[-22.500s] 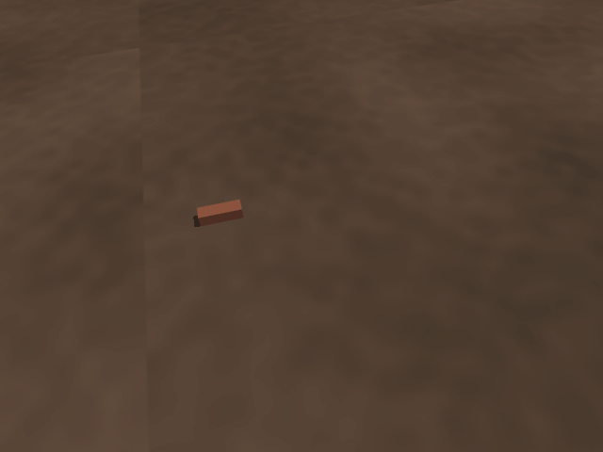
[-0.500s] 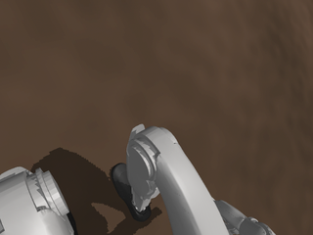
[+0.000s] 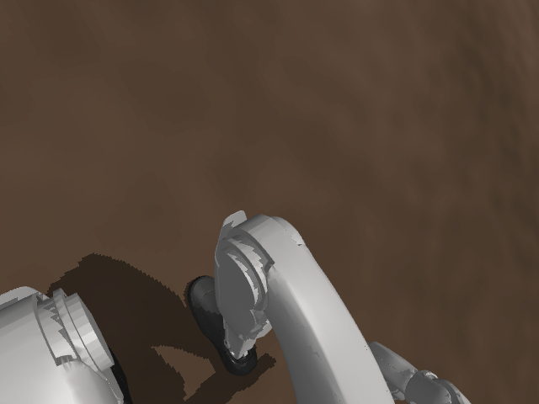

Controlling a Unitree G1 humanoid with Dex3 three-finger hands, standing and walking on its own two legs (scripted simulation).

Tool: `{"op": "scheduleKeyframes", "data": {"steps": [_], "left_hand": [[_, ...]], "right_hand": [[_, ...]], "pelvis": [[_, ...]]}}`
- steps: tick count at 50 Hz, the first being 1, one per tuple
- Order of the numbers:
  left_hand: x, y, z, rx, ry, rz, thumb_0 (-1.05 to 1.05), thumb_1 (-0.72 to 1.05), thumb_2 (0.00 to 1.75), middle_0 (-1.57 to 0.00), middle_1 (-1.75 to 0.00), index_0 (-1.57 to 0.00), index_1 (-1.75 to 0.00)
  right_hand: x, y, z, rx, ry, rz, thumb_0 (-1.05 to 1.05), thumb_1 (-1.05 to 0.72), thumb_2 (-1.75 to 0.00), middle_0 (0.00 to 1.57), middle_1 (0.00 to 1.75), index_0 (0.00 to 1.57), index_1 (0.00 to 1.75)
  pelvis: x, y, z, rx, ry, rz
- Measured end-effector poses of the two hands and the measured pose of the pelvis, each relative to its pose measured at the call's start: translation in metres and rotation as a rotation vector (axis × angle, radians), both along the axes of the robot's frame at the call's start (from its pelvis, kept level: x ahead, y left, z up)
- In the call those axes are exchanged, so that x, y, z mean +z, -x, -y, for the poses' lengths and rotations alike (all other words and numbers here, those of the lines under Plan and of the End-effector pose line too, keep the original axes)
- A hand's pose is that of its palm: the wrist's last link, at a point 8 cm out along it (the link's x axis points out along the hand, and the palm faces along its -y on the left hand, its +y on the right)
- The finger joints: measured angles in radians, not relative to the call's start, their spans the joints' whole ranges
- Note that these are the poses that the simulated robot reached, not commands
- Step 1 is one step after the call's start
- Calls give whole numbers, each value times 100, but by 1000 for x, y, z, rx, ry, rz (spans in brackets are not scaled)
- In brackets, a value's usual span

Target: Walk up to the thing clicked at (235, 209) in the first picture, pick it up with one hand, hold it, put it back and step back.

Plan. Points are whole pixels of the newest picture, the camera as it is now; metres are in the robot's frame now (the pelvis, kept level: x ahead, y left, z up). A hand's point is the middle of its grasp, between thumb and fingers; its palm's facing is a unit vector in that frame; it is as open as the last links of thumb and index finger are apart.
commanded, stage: close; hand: left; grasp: from above
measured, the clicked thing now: out of the picture +0.43 +0.34 -0.28
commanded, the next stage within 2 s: settle in 0.64 s
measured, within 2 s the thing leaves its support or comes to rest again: leaves its support in 1.06 s
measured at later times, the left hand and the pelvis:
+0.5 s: hand out of the picture +0.42 +0.34 -0.26, palm faces -0.42 -0.17 -0.89, open 10.3 cm; pelvis +0.00 +0.00 +0.00, yaw +0 degrees
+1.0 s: hand out of the picture +0.42 +0.34 -0.26, palm faces -0.41 -0.20 -0.89, open 10.2 cm; pelvis +0.00 +0.00 +0.00, yaw +0 degrees
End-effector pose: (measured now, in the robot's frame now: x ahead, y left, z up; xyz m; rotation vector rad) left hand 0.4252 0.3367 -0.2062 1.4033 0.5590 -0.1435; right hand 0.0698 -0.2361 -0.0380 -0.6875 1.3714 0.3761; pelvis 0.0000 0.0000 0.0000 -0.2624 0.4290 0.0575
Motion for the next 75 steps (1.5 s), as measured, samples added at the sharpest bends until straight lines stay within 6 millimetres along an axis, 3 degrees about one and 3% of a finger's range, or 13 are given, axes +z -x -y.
{"op": "scheduleKeyframes", "data": {"steps": [23,52,57,64,69,75], "left_hand": [[3,0,-3,1,-11,-2,1,-5,73,-48,-84,-54,-81],[9,0,-10,28,1,0,0,-8,73,-57,-84,-61,-75],[24,1,-17,26,-8,40,0,-8,72,-58,-82,-62,-74],[62,2,-26,26,-46,63,0,-8,72,-59,-81,-63,-73],[85,6,-23,18,-62,17,0,-8,71,-59,-81,-63,-73],[98,10,-16,2,-55,-33,0,-8,71,-59,-80,-63,-72]], "right_hand": [[3,-10,2,21,2,17,0,-90,-90,20,30,20,29],[3,-3,4,-22,12,-3,0,-91,-91,20,30,20,29],[0,-6,7,-51,12,9,0,-92,-91,20,30,20,29],[-8,-22,12,-100,-16,64,0,-91,-91,20,30,20,29],[-13,-34,14,-119,-46,101,0,-91,-91,20,30,20,29],[-16,-37,18,-146,-50,112,0,-92,-91,20,30,20,29]], "pelvis": [[2,-1,0,2,0,-6],[2,-4,0,5,0,-25],[2,-6,0,11,-4,-43],[5,-8,0,27,-20,-78],[12,-6,1,35,-37,-101],[19,-3,5,49,-60,-109]]}}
